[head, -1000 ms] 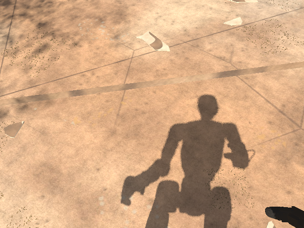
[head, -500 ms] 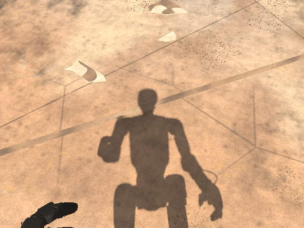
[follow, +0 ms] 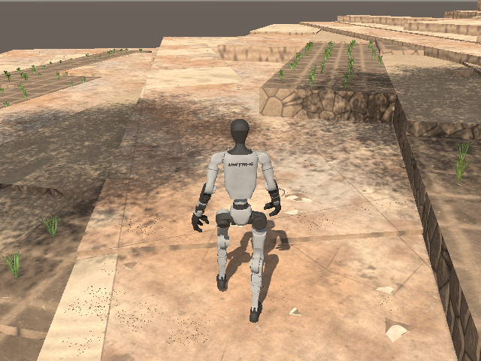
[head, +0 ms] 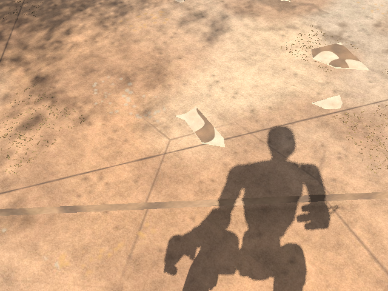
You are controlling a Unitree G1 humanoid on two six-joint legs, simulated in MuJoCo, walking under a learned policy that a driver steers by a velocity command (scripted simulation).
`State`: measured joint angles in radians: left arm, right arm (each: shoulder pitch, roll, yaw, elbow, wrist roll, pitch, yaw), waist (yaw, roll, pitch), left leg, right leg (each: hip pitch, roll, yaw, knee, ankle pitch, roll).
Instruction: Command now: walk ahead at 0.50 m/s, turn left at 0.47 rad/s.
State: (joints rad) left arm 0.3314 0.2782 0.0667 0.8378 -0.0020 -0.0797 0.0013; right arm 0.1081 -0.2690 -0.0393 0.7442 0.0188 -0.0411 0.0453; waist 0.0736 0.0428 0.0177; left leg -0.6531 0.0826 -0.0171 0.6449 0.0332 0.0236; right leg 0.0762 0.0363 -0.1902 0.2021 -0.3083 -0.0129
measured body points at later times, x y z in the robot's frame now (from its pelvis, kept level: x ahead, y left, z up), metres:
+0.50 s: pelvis +0.29 +0.04 +0.00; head +0.32 +0.06 +0.45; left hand +0.46 +0.33 -0.07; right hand +0.42 -0.23 -0.10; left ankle +0.19 +0.12 -0.74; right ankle +0.50 -0.06 -0.71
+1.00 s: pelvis +0.52 +0.11 +0.00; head +0.54 +0.13 +0.45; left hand +0.42 +0.38 -0.13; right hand +0.82 +0.01 -0.08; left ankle +0.55 +0.26 -0.74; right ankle +0.50 -0.04 -0.73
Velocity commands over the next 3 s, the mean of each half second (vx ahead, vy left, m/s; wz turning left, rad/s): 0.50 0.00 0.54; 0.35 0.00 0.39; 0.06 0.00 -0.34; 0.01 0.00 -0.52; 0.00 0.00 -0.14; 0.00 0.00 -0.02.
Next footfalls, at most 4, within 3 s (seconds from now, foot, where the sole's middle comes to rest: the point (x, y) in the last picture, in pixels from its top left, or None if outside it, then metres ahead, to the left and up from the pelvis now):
0.10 left None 0.23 0.12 -0.77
0.56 right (223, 274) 0.54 -0.03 -0.77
0.98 left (138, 253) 0.59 0.28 -0.77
1.38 right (210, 250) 0.62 0.02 -0.77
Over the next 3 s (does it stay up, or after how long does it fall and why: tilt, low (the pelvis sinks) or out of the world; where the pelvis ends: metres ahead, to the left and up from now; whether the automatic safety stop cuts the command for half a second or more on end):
stays up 0.55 0.09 0.00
